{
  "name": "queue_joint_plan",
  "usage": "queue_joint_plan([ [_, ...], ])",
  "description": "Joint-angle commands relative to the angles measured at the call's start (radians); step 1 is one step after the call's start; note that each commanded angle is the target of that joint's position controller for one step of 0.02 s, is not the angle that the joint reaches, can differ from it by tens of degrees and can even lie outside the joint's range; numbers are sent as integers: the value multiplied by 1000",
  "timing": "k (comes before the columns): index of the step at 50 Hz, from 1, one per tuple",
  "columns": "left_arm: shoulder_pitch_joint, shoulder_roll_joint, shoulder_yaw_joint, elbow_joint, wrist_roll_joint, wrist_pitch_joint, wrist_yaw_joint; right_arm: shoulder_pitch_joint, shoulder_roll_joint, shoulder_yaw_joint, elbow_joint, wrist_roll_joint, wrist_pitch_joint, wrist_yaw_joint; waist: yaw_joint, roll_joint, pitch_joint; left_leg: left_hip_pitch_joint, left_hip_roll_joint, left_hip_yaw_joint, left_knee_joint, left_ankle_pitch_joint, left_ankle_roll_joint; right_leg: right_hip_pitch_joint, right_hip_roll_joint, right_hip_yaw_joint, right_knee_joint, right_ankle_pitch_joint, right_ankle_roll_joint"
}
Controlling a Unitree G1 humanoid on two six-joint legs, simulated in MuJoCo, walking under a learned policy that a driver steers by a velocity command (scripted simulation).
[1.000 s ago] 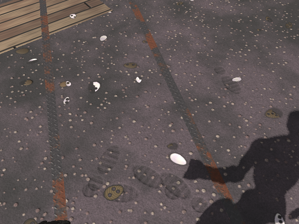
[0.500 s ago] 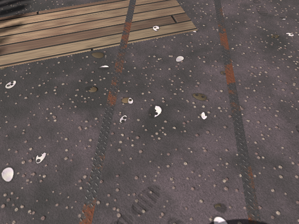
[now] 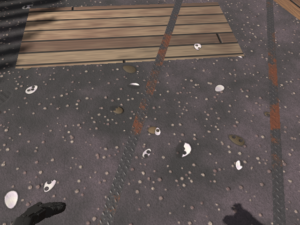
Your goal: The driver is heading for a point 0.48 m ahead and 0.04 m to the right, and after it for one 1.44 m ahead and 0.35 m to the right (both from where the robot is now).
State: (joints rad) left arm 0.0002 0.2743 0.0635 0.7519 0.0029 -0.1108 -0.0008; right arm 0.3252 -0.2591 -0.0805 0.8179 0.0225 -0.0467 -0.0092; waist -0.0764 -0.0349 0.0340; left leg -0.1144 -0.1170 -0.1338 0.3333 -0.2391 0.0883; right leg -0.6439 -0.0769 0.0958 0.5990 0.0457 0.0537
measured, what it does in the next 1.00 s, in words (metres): walks ahead: right foot, then left foot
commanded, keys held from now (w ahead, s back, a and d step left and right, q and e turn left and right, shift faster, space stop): w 0.42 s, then e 0.58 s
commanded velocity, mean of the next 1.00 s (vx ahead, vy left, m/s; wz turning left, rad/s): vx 0.32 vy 0.00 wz -0.10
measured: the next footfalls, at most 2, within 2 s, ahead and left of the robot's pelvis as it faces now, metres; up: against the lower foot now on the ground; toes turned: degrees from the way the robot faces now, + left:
right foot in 0.14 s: +0.27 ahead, -0.14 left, +0.00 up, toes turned +5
left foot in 0.62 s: +0.51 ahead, +0.12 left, +0.00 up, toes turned +0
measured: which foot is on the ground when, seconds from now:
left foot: down 0.00-0.16, up 0.18-0.60, down 0.62-1.00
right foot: up 0.00-0.12, down 0.14-0.62, up 0.64-1.00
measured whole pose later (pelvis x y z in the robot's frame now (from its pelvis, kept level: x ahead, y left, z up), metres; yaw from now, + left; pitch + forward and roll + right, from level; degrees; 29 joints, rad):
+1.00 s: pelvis +0.40 -0.01 -0.01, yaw -11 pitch +1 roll +2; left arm 0.19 0.30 0.07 0.74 -0.01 0.06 0.00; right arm 0.10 -0.29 -0.07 0.82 0.00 0.00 -0.03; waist 0.00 0.00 0.04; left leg -0.30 0.07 0.20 0.44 -0.15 0.00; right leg -0.42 -0.07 -0.04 0.73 -0.30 0.01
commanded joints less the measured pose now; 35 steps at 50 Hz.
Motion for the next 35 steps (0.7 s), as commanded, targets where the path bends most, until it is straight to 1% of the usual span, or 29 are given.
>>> queue_joint_plan([
  [1,-91,71,8,-82,-10,-18,-14,36,-147,-34,-36,6,-10,-8,-10,123,-23,-75,231,-164,-60,167,124,150,54,-42,-90,82,-15],
  [2,-92,83,11,-85,-8,-23,-19,49,-140,-32,-28,4,-10,-10,-8,125,-24,-28,252,-188,-31,168,120,144,50,-34,-107,57,-29],
  [4,-69,105,16,-84,-7,-31,-25,55,-149,-34,-22,-5,-6,-14,12,148,-21,40,286,-223,24,238,110,158,51,-39,-122,-37,-61],
  [5,-22,116,21,-73,-6,-35,-24,46,-151,-34,-24,-7,-3,-14,41,157,-33,54,280,-222,70,330,99,219,64,-58,-146,-71,-83],
  [6,77,143,36,-45,2,-39,-20,36,-135,-28,-31,-10,-3,-11,90,144,-93,50,233,-194,180,461,78,359,71,-71,-166,-69,-116],
  [7,231,184,48,-21,14,-40,-15,21,-106,-13,-51,-21,-5,-6,161,90,-225,-56,182,-141,412,396,48,609,-42,36,-117,-40,-179],
  [8,376,265,73,16,21,-29,-16,166,-48,5,-47,3,-18,-4,147,-162,-381,-408,34,-24,780,54,-40,995,-252,430,-149,-200,-349],
  [9,407,204,60,43,-9,-22,-28,176,-82,7,-38,13,-26,-3,154,-244,-372,-589,31,-51,921,-336,-48,1025,-322,692,-290,-447,-374],
  [10,342,138,40,30,-22,-18,-27,67,-157,-11,-55,19,-29,-1,167,-119,-207,-669,86,-67,984,-269,-42,898,-290,595,-315,-566,-326],
  [11,264,117,29,12,-12,-8,-25,-21,-158,-10,-78,11,-29,-2,149,-38,-113,-659,133,-16,964,-187,-39,753,-250,465,-336,-506,-292],
  [12,216,96,19,11,-2,-2,-26,-67,-145,-10,-91,-7,-31,-1,124,-7,-38,-639,167,11,897,-130,-40,624,-210,373,-369,-402,-286],
  [13,196,79,11,11,6,-4,-25,-62,-134,-14,-91,-14,-30,0,95,-28,-27,-585,203,15,836,-88,-40,555,-177,309,-389,-314,-271],
  [14,191,73,8,16,8,-6,-26,-45,-114,-11,-86,-12,-27,1,81,-49,-31,-542,215,27,798,-69,-44,515,-150,261,-408,-256,-265],
  [15,199,75,8,24,3,-8,-26,-34,-93,-7,-81,-11,-24,2,75,-61,-38,-526,220,42,766,-58,-49,498,-136,220,-423,-204,-270],
  [16,211,90,11,33,-1,-10,-24,-44,-81,-3,-85,-14,-22,1,75,-62,-37,-533,226,54,728,-35,-57,491,-134,188,-438,-155,-280],
  [18,236,125,20,49,-5,-9,-17,-109,-70,4,-107,-20,-23,1,87,-42,-27,-564,237,67,609,50,-75,498,-137,139,-462,-72,-290],
  [19,246,134,22,55,-8,-6,-14,-141,-64,8,-115,-21,-25,2,96,-34,-26,-561,237,73,540,107,-81,503,-129,110,-467,-49,-284],
  [21,272,145,23,69,-15,1,-9,-204,-51,16,-127,-20,-30,8,117,-33,-19,-527,222,91,407,217,-87,502,-104,50,-472,-22,-264],
  [23,315,145,21,94,-20,12,-4,-276,-41,21,-145,-24,-37,13,137,-28,1,-450,182,113,288,295,-97,477,-77,11,-435,118,-245],
  [25,369,149,20,121,-23,27,0,-316,-46,21,-159,-23,-44,21,148,-38,-11,-402,143,115,227,336,-99,509,-81,15,-377,210,-233],
  [27,377,153,21,128,-26,43,7,-335,-66,15,-168,-25,-51,28,139,-53,-24,-372,122,96,171,312,-86,556,-93,50,-303,241,-213],
  [28,363,163,24,124,-28,49,11,-317,-87,8,-165,-28,-54,29,119,-63,-37,-337,118,84,140,295,-75,572,-98,76,-258,240,-197],
  [29,335,174,28,114,-30,53,16,-268,-107,0,-149,-32,-57,26,85,-69,-60,-264,112,86,98,312,-60,571,-88,87,-200,250,-178],
  [30,316,166,26,101,-30,54,17,-187,-140,-13,-124,-40,-59,17,44,-54,-107,-122,125,95,51,410,-35,535,-45,74,-104,254,-145],
  [31,302,121,11,66,-11,47,17,-75,-208,-28,-110,-59,-60,5,5,25,-231,134,267,-5,131,754,20,392,23,42,102,52,-101],
  [32,462,23,-17,76,-4,41,14,-30,-251,-33,-116,-71,-38,-5,43,268,-384,455,560,-248,216,1110,184,91,141,-41,445,-637,-30],
  [33,517,94,-8,88,-24,45,12,-18,-198,-21,-130,-46,-15,-1,23,284,-509,455,603,-334,197,963,234,44,112,23,611,-813,-18],
  [34,442,154,15,74,-42,58,16,-64,-157,-11,-136,-35,-1,-2,20,211,-407,355,538,-257,143,766,206,-21,74,12,673,-742,-4],
  [35,377,147,19,58,-40,76,25,-123,-129,-2,-135,-29,6,-8,37,166,-298,237,484,-185,96,603,172,-56,43,-23,665,-671,10],
])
